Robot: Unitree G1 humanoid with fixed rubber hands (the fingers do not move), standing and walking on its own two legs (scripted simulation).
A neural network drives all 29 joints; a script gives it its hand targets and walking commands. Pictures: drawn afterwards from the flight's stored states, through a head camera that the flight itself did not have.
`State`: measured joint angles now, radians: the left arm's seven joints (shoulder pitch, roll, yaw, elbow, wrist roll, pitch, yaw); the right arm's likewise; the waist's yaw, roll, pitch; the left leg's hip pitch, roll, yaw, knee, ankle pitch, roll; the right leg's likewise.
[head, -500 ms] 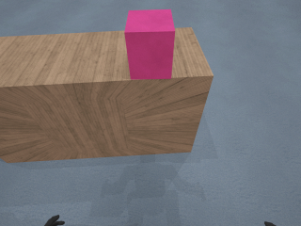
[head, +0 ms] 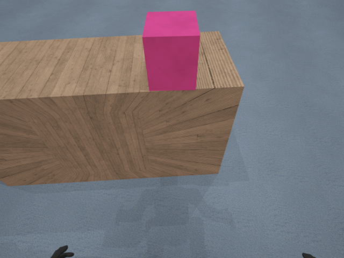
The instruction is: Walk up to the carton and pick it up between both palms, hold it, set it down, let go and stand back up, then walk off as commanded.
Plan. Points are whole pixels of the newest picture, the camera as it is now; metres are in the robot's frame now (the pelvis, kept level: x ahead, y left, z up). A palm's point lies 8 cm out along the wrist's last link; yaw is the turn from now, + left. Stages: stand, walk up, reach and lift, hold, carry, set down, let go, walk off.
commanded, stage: stand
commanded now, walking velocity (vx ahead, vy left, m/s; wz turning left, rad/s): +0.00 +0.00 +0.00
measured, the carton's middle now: (171, 51) +0.82 -0.02 +0.06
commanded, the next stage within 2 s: none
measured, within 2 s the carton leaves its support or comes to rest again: neither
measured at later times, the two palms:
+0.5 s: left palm out of the picture +0.12 +0.31 -0.10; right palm out of the picture +0.06 -0.31 -0.11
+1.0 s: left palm out of the picture +0.12 +0.31 -0.10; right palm out of the picture +0.06 -0.31 -0.11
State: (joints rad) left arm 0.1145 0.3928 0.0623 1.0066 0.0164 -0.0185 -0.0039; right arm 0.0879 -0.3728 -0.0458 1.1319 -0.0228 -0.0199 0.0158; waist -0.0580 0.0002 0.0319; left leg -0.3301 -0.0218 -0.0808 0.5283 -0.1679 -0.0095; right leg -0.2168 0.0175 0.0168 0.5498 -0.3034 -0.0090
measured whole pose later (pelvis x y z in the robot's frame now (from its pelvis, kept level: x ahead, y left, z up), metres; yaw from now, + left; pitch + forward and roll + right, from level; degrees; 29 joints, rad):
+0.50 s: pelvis +0.00 +0.00 +0.00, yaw +0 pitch -2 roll -1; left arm 0.11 0.39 0.06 1.01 0.02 -0.02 0.00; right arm 0.09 -0.37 -0.05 1.13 -0.02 -0.02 0.02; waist -0.06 0.00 0.03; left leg -0.33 -0.02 -0.08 0.53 -0.17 -0.01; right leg -0.22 0.02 0.02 0.55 -0.30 -0.01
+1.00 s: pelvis +0.00 +0.00 +0.00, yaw +0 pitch -2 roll -1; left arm 0.11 0.39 0.06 1.01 0.02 -0.02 0.00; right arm 0.09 -0.37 -0.05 1.13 -0.02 -0.02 0.02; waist -0.06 0.00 0.03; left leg -0.33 -0.02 -0.08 0.53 -0.17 -0.01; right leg -0.22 0.02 0.02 0.55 -0.30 -0.01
